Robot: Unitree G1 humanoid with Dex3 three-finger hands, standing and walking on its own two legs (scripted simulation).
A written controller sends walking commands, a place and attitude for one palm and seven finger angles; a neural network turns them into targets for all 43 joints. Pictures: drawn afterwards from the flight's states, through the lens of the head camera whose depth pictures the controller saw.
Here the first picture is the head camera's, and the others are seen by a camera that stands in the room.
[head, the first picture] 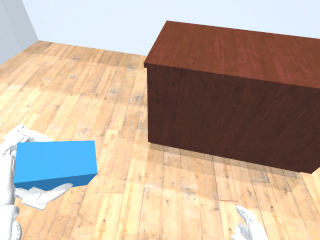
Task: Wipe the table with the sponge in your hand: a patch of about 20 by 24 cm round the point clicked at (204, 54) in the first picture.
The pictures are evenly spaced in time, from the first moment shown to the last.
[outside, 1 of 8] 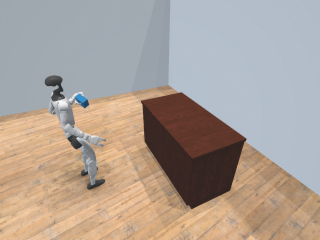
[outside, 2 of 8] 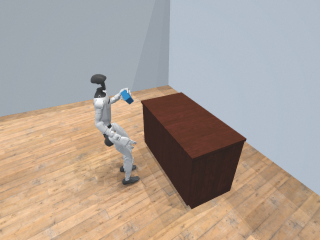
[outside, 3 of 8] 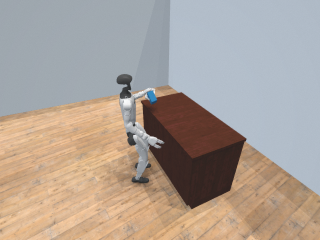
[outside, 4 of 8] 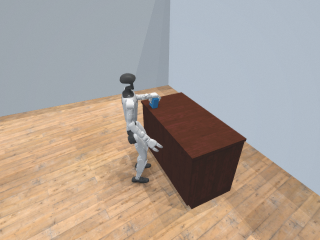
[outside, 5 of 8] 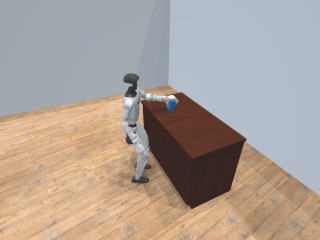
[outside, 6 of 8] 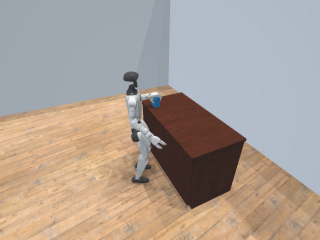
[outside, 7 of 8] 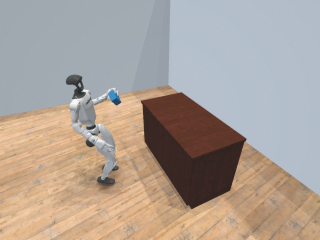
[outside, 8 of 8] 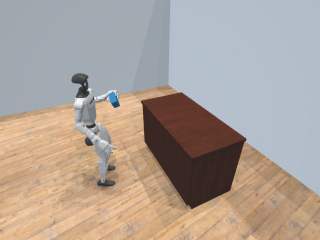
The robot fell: no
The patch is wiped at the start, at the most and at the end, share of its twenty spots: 0.00 1.00 1.00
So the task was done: yes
